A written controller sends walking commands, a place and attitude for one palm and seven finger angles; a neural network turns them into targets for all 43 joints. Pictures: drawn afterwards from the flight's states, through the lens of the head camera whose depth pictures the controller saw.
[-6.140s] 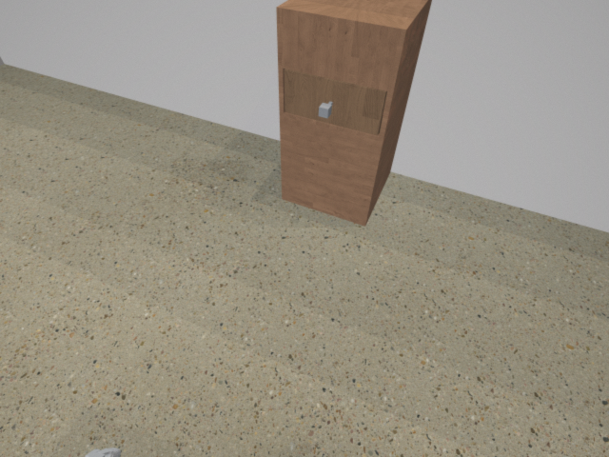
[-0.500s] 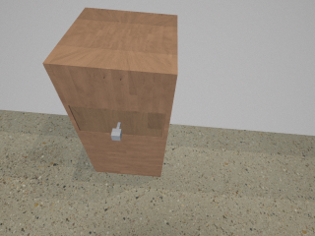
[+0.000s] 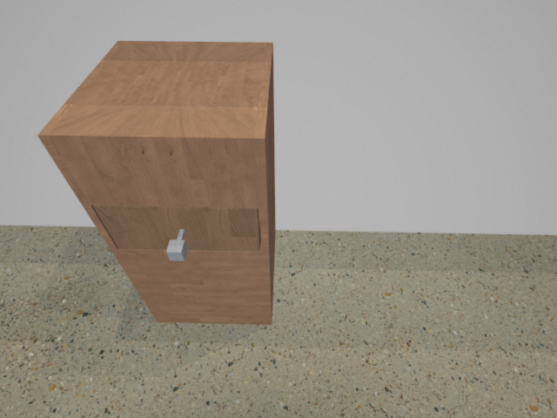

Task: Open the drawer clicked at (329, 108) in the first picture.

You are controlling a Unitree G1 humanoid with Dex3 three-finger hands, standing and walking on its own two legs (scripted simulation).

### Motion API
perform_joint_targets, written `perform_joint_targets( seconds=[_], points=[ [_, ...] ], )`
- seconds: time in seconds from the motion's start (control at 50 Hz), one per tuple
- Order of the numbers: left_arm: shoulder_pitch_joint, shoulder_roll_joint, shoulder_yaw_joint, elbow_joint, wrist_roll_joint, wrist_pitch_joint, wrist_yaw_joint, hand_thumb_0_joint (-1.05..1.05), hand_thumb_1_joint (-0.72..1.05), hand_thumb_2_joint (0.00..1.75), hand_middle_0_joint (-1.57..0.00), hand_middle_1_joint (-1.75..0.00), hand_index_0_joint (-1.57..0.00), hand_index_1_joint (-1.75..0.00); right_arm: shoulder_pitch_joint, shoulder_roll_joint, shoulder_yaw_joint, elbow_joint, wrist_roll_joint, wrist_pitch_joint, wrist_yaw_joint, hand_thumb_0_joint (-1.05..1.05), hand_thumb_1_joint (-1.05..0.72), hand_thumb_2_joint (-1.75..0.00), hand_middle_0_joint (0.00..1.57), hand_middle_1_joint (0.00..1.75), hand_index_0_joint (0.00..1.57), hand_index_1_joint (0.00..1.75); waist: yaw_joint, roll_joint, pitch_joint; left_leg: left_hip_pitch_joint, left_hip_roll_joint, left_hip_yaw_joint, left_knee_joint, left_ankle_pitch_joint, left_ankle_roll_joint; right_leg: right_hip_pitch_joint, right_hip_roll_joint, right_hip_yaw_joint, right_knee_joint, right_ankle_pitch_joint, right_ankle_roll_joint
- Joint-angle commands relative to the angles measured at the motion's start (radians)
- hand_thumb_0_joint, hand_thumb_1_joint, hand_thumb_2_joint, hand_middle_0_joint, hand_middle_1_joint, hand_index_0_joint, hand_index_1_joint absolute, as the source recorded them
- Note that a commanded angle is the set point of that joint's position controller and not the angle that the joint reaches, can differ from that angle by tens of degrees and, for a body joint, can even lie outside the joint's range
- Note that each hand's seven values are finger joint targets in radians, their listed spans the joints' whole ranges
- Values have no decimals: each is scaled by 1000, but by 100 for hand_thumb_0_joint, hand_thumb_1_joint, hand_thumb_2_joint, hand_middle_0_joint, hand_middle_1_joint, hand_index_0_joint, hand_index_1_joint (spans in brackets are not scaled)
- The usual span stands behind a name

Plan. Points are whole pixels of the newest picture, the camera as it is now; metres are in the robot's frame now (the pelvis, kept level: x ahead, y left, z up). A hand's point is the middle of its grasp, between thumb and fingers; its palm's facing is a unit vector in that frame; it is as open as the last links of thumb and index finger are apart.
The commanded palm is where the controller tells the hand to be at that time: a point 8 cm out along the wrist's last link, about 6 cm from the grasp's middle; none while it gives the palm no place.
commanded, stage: come to a stop and stand still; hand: left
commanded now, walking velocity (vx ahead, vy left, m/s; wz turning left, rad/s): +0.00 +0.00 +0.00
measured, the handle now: (179, 243) +0.54 +0.27 -0.20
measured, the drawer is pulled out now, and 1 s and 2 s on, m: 0.00 0.00 0.00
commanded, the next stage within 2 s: look again from close up in 0.72 s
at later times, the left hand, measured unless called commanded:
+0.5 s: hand out of the picture +0.03 +0.15 -0.18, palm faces +0.06 -0.98 -0.18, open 7.4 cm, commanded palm none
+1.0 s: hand out of the picture +0.05 +0.19 -0.18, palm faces -0.02 -0.98 -0.19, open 7.4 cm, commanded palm none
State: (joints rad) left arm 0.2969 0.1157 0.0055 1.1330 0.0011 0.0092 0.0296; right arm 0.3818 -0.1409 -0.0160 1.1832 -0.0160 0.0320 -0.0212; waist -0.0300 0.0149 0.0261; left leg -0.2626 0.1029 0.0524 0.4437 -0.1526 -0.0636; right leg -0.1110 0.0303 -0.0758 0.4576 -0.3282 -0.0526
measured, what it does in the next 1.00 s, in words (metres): shifts its weight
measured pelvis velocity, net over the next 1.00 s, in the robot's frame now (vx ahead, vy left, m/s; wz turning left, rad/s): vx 0.05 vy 0.02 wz -0.04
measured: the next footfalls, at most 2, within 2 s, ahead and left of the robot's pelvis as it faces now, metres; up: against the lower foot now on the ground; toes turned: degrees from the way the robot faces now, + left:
none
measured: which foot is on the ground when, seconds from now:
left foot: down 0.00-1.00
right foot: down 0.00-1.00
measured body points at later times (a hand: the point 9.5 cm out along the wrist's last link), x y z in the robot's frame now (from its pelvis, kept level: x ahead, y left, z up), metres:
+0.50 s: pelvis +0.05 +0.00 +0.00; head +0.06 -0.01 +0.45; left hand +0.03 +0.20 -0.16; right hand +0.06 -0.23 -0.17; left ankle +0.05 +0.16 -0.74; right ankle -0.05 -0.08 -0.74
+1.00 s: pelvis +0.05 +0.02 -0.01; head +0.07 +0.02 +0.44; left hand +0.05 +0.24 -0.16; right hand +0.09 -0.22 -0.15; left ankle +0.05 +0.12 -0.74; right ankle -0.04 -0.08 -0.72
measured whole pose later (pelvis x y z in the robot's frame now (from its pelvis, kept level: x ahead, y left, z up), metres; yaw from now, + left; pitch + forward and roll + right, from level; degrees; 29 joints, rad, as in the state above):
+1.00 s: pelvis +0.05 +0.02 -0.01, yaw -2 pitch +0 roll -1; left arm 0.36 0.15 -0.01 1.04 0.01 -0.04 0.05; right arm 0.24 -0.18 -0.02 1.01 -0.01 -0.02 -0.02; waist -0.01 0.00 0.04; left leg -0.26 0.03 0.07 0.59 -0.26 0.03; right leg -0.14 0.03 -0.04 0.63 -0.37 -0.03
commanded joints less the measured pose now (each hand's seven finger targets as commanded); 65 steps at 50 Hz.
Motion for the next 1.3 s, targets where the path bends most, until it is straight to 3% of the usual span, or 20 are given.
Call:
perform_joint_targets(
  seconds=[0.0,0.22,0.62,0.78,0.8,0.82,0.84,0.86,0.9,0.92,0.96,0.98,1.0,1.04,1.08,1.12,1.14,1.16,1.2,1.28],
  points=[
    [59,100,20,-21,-2,-18,9,0,90,90,-20,-30,-20,-30,18,-48,0,-31,1,-26,-13,0,-90,-90,20,30,20,30,21,-11,85,76,7,-29,-29,63,48,-165,-142,133,-187,46,-1],
    [116,73,22,-8,4,-24,21,0,90,90,-20,-30,-20,-30,-1,-43,-6,-30,6,-34,-25,0,-90,-90,20,30,20,30,25,-29,26,126,20,-15,-3,193,56,-68,-137,92,-116,395,15],
    [117,119,29,-22,8,-22,24,0,90,90,-20,-30,-20,-30,-86,-88,-1,-66,5,-33,-29,0,-90,-90,20,30,20,30,32,-35,19,174,16,2,20,297,60,-9,-146,79,-95,592,30],
    [106,127,26,-27,7,-21,23,0,90,90,-20,-30,-20,-30,-90,-96,1,-64,6,-31,-27,0,-90,-90,20,30,20,30,31,-36,36,179,18,-2,2,279,61,-14,-143,82,-109,544,30],
    [196,159,24,-18,30,-67,56,0,90,90,-20,-30,-20,-30,-222,-133,-11,-164,12,-47,-8,0,-90,-90,20,30,20,30,82,-137,133,-19,-13,64,299,59,44,-114,-219,223,-162,1043,146],
    [165,196,32,-64,38,-82,52,0,90,90,-20,-30,-20,-30,-176,-62,-7,-207,8,-39,1,0,-90,-90,20,30,20,30,29,-189,90,-162,-78,14,365,-242,70,30,-255,195,-47,1317,118],
    [137,202,30,-72,36,-87,50,0,90,90,-20,-30,-20,-30,-154,-63,-6,-205,3,-36,7,0,-90,-90,20,30,20,30,23,-211,13,-157,-52,19,339,-245,91,94,-256,157,11,1357,51],
    [119,206,28,-108,35,-91,45,0,90,90,-20,-30,-20,-30,-124,-79,-11,-222,8,-48,6,0,-90,-90,20,30,20,30,8,-192,-66,-148,-94,35,297,-267,96,167,-227,143,74,1385,-13],
    [101,214,27,-143,21,-87,40,0,90,90,-20,-30,-20,-30,-72,-86,-9,-211,7,-63,2,0,-90,-90,20,30,20,30,-7,-147,-142,-36,-138,62,148,-117,102,163,-195,132,175,1295,-29],
    [79,213,26,-153,11,-77,39,0,90,90,-20,-30,-20,-30,-17,-98,-8,-192,5,-64,-3,0,-90,-90,20,30,20,30,-32,-121,-150,63,-116,42,71,47,111,99,-178,118,218,1105,-22],
    [79,135,19,-170,-1,-44,37,0,90,90,-20,-30,-20,-30,21,-162,-16,-180,-6,-57,-12,0,-90,-90,20,30,20,30,-7,115,-83,175,91,-172,41,483,208,-152,-62,63,296,266,17],
    [76,106,8,-176,1,-38,34,0,90,90,-20,-30,-20,-30,11,-155,-12,-180,-5,-56,-13,0,-90,-90,20,30,20,30,3,225,-5,151,145,-198,-31,646,254,-219,-22,49,355,-197,30],
    [58,112,4,-178,3,-26,30,0,90,90,-20,-30,-20,-30,-7,-143,-1,-178,-6,-55,-16,0,-90,-90,20,30,20,30,16,233,57,79,146,-202,-52,620,264,-233,-35,60,366,-288,31],
    [81,123,9,-148,5,-11,21,0,90,90,-20,-30,-20,-30,-95,-126,9,-197,-7,-47,-15,0,-90,-90,20,30,20,30,60,224,70,-46,115,-181,-59,349,256,-159,-64,57,278,-220,25],
    [138,116,7,-113,14,-10,14,0,90,90,-20,-30,-20,-30,-147,-137,9,-221,-1,-41,-7,0,-90,-90,20,30,20,30,91,49,44,-181,64,-163,-41,-73,208,-24,-62,69,100,-27,24],
    [87,148,-3,-126,20,-22,10,0,90,90,-20,-30,-20,-30,-124,-108,9,-224,3,-36,2,0,-90,-90,20,30,20,30,47,-74,76,-118,-37,-102,-9,-280,132,-159,-142,207,-81,-149,-14],
    [43,163,-2,-141,17,-22,9,0,90,90,-20,-30,-20,-30,-94,-102,9,-211,-1,-31,5,0,-90,-90,20,30,20,30,23,-78,106,-79,-55,-96,-8,-290,122,-241,-149,222,-100,-230,-29],
    [20,167,-2,-145,16,-23,9,0,90,90,-20,-30,-20,-30,-78,-100,9,-195,-3,-28,8,0,-90,-90,20,30,20,30,16,-118,124,-36,-57,-78,17,-237,118,-288,-141,215,-107,-227,-26],
    [9,158,-4,-148,14,-23,11,0,90,90,-20,-30,-20,-30,-32,-98,14,-172,-3,-33,8,0,-90,-90,20,30,20,30,6,-96,125,-12,-41,-93,-15,-196,121,-286,-123,183,-97,-185,-15],
    [67,138,-3,-127,12,-23,12,0,90,90,-20,-30,-20,-30,-22,-122,18,-153,-1,-58,0,0,-90,-90,20,30,20,30,39,34,53,-35,21,-172,-119,-160,149,-139,-83,105,-6,14,9]
  ],
)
